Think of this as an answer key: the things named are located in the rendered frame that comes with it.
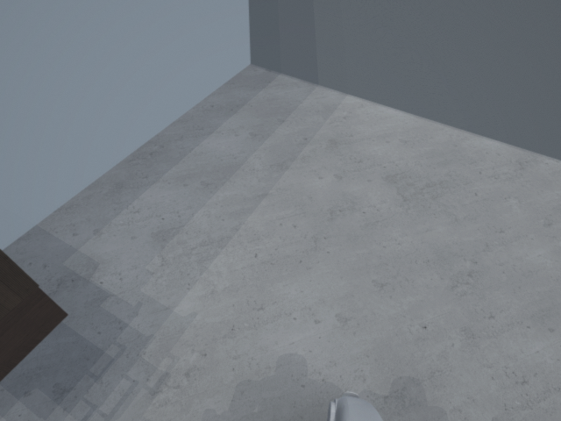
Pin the robot right thigh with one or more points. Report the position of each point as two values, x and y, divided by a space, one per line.
349 408

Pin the drawer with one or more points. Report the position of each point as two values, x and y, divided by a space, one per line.
15 284

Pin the cabinet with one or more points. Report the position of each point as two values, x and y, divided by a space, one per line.
25 326

